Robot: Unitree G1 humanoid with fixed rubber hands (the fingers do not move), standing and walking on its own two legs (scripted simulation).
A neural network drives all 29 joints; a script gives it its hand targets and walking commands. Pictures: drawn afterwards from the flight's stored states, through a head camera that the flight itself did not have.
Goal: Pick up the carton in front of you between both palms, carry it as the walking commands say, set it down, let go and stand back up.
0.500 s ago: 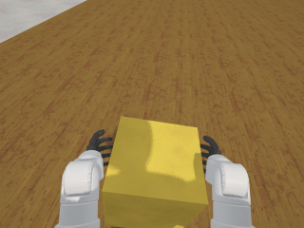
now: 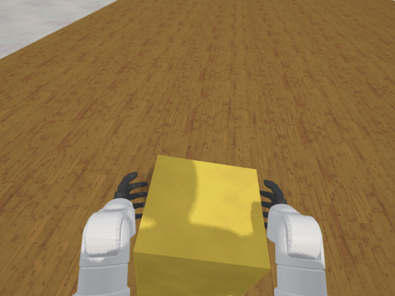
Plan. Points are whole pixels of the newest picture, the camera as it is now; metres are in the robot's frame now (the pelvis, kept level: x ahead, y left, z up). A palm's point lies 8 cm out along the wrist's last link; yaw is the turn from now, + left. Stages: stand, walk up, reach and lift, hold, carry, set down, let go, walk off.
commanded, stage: carry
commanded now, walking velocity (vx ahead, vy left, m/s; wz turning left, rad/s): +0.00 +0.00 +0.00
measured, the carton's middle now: (195, 234) +0.28 +0.01 +0.00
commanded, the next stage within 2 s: hold in 1.06 s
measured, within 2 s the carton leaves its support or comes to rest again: neither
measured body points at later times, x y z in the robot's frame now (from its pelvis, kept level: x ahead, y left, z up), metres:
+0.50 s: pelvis -0.03 +0.00 +0.00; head -0.07 +0.00 +0.45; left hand +0.26 +0.15 +0.04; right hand +0.26 -0.15 +0.04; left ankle -0.02 +0.10 -0.73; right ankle -0.03 -0.11 -0.73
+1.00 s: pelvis -0.04 +0.00 +0.00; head -0.06 +0.00 +0.45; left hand +0.27 +0.15 +0.04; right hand +0.26 -0.15 +0.04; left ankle -0.02 +0.10 -0.73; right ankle -0.03 -0.11 -0.73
